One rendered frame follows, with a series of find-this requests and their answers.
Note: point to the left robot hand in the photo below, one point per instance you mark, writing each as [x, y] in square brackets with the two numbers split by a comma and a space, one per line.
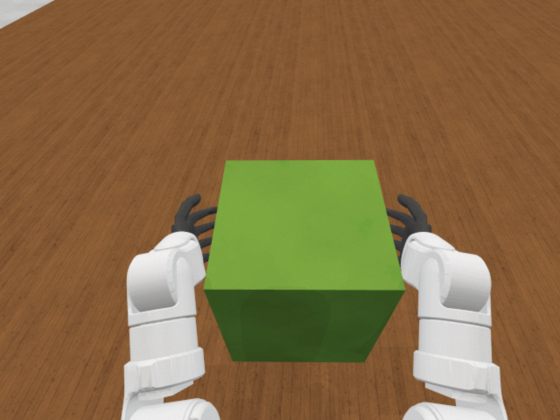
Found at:
[185, 222]

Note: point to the left robot upper arm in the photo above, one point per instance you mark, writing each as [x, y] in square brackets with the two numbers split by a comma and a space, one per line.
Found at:
[192, 409]

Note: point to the right robot upper arm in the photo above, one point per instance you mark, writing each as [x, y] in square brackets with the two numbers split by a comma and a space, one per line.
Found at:
[435, 411]

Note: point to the right robot forearm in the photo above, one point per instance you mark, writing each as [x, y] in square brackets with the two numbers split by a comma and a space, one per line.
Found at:
[454, 356]

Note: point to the right robot hand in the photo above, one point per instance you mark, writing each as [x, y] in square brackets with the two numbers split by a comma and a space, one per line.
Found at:
[412, 225]

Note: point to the left robot forearm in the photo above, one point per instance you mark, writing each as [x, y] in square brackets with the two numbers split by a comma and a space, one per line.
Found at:
[164, 353]

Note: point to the carton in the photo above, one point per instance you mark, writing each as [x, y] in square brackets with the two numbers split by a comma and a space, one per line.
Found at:
[303, 265]

